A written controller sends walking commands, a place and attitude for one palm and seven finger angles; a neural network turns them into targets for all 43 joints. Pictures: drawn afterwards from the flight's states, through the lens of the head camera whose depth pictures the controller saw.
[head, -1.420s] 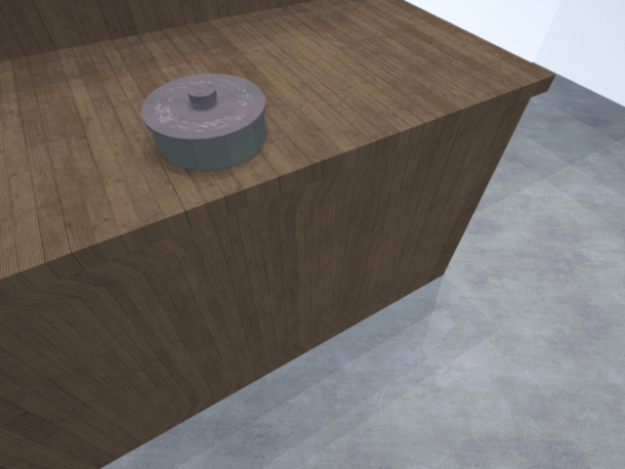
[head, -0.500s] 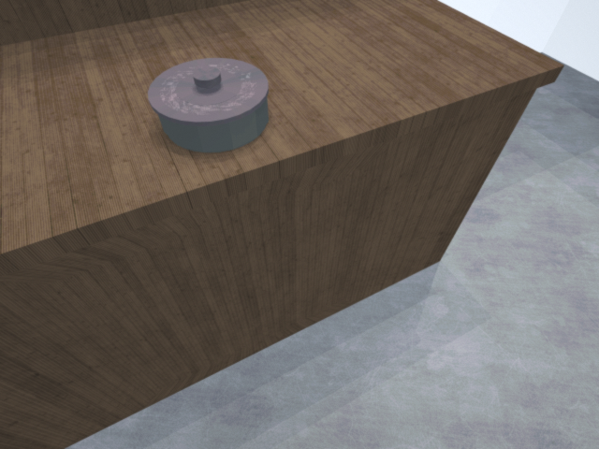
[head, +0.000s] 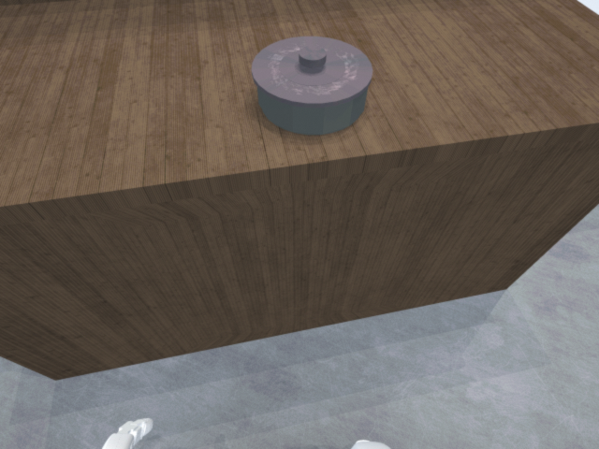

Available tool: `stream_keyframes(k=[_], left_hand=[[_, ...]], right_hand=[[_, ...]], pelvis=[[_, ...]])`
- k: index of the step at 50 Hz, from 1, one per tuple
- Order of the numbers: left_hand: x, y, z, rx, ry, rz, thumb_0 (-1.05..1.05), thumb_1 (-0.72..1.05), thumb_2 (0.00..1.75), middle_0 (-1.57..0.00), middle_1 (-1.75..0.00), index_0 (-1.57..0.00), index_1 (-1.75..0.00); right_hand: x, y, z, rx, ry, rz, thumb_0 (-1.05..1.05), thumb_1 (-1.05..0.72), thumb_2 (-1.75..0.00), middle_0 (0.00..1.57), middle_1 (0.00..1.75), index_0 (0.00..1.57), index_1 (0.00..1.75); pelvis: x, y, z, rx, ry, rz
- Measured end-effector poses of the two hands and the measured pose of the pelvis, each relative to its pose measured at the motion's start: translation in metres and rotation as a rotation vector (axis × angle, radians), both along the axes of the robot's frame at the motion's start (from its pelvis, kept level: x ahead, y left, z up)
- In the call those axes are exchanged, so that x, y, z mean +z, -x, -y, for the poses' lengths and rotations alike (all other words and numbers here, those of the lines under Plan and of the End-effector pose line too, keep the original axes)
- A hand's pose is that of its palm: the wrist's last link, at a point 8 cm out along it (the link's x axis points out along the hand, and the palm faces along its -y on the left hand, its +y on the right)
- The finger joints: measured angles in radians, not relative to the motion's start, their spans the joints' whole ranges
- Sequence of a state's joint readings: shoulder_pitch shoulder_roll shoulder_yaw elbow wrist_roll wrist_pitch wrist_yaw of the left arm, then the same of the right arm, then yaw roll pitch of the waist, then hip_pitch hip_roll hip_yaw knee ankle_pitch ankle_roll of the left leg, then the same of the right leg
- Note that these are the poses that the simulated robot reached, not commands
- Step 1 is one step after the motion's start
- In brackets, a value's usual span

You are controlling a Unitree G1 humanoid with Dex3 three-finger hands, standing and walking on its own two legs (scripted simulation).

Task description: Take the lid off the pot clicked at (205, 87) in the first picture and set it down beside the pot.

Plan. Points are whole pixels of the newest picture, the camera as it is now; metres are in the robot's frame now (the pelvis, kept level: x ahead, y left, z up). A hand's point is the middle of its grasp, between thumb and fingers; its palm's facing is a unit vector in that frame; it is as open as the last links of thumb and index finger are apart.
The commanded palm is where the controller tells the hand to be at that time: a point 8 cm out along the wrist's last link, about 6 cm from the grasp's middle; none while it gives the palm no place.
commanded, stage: turn to face it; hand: left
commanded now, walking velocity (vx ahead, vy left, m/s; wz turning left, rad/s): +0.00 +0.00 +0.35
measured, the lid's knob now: (312, 56) +0.67 +0.00 +0.15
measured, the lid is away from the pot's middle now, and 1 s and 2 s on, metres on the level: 0.00 0.00 0.00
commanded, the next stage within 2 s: take the last steps up to it in 0.28 s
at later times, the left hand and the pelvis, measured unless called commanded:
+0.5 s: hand out of the picture -0.04 +0.16 -0.19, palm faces +0.23 -0.95 -0.22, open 7.4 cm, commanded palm none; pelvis +0.03 -0.02 -0.01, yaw +9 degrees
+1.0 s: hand (226, 410) +0.20 +0.12 -0.18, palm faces +0.10 -0.97 -0.22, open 7.4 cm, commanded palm none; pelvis +0.13 -0.08 -0.01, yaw +7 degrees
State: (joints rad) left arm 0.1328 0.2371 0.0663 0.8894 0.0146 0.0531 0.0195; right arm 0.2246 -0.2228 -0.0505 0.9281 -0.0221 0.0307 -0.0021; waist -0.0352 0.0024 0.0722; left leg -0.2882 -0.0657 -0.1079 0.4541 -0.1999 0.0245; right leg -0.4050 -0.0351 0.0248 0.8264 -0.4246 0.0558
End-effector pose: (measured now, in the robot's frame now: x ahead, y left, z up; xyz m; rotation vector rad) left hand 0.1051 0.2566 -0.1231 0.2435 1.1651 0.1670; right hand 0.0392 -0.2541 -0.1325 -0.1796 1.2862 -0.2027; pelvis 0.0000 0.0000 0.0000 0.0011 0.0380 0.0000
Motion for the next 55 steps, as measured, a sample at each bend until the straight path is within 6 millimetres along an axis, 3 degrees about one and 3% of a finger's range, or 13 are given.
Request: stream_keyframes(k=[5,13,18,24,28,32,37,43,47,51,55], left_hand=[[0.003,0.007,0.018,0.042,-0.041,0.048,0.0,0.9,0.9,-0.2,-0.3,-0.2,-0.3],[0.006,0.065,0.047,0.147,-0.022,-0.062,0.0,0.9,0.9,-0.2,-0.3,-0.2,-0.3],[-0.002,0.106,0.057,0.218,0.018,-0.153,0.0,0.9,0.9,-0.2,-0.3,-0.2,-0.3],[-0.024,0.15,0.056,0.301,0.077,-0.255,0.0,0.9,0.9,-0.2,-0.3,-0.2,-0.3],[-0.037,0.157,0.053,0.305,0.114,-0.305,0.0,0.9,0.9,-0.2,-0.3,-0.2,-0.3],[-0.033,0.137,0.052,0.296,0.143,-0.284,0.0,0.91,0.9,-0.2,-0.3,-0.2,-0.3],[-0.027,0.092,0.053,0.249,0.149,-0.235,0.0,0.91,0.9,-0.19,-0.3,-0.2,-0.3],[-0.022,0.012,0.061,0.153,0.12,-0.164,0.0,0.91,0.9,-0.19,-0.3,-0.2,-0.3],[-0.024,-0.05,0.073,0.098,0.076,-0.073,0.0,0.91,0.9,-0.19,-0.3,-0.2,-0.3],[-0.02,-0.083,0.088,0.109,0.061,-0.011,0.0,0.91,0.9,-0.19,-0.3,-0.2,-0.3],[-0.02,-0.096,0.106,0.119,0.076,-0.023,0.0,0.91,0.9,-0.19,-0.3,-0.2,-0.3]], right_hand=[[-0.019,-0.026,0.025,0.05,-0.024,0.014,0.01,-0.91,-0.9,0.2,0.3,0.2,0.3],[-0.012,-0.075,0.036,0.134,-0.037,0.036,0.01,-0.91,-0.9,0.19,0.3,0.2,0.3],[-0.006,-0.108,0.023,0.195,-0.041,0.055,0.01,-0.91,-0.9,0.19,0.3,0.2,0.3],[0.001,-0.148,-0.012,0.282,-0.024,0.134,0.01,-0.91,-0.9,0.19,0.3,0.2,0.3],[0.006,-0.149,-0.03,0.309,-0.019,0.159,0.0,-0.91,-0.9,0.2,0.3,0.2,0.3],[0.011,-0.129,-0.034,0.281,-0.025,0.111,0.0,-0.91,-0.9,0.2,0.3,0.2,0.3],[0.014,-0.106,-0.005,0.196,0.015,0.054,-0.01,-0.94,-0.9,0.2,0.3,0.2,0.3],[0.006,-0.07,0.036,0.097,0.031,-0.083,0.0,-0.93,-0.9,0.2,0.3,0.2,0.3],[-0.01,-0.052,0.067,0.041,0.025,-0.189,0.0,-0.92,-0.9,0.2,0.3,0.2,0.3],[-0.011,-0.063,0.086,0.028,0.032,-0.256,0.01,-0.92,-0.9,0.2,0.3,0.2,0.3],[-0.005,-0.105,0.088,0.039,0.034,-0.182,0.01,-0.92,-0.9,0.19,0.3,0.2,0.3]], pelvis=[[-0.011,-0.004,0.026,0.048,-0.021,0.002],[0.0,-0.014,0.041,0.109,-0.043,0.034],[0.001,-0.021,0.041,0.134,-0.046,0.038],[-0.008,-0.029,0.026,0.161,-0.013,0.041],[-0.01,-0.036,0.021,0.162,-0.02,0.051],[-0.001,-0.046,0.021,0.162,-0.014,0.046],[0.004,-0.063,0.025,0.138,-0.01,0.031],[0.002,-0.089,0.046,0.113,-0.01,0.02],[-0.012,-0.114,0.07,0.113,-0.014,0.018],[-0.011,-0.132,0.083,0.115,0.013,0.031],[-0.005,-0.152,0.088,0.114,0.016,0.034]])
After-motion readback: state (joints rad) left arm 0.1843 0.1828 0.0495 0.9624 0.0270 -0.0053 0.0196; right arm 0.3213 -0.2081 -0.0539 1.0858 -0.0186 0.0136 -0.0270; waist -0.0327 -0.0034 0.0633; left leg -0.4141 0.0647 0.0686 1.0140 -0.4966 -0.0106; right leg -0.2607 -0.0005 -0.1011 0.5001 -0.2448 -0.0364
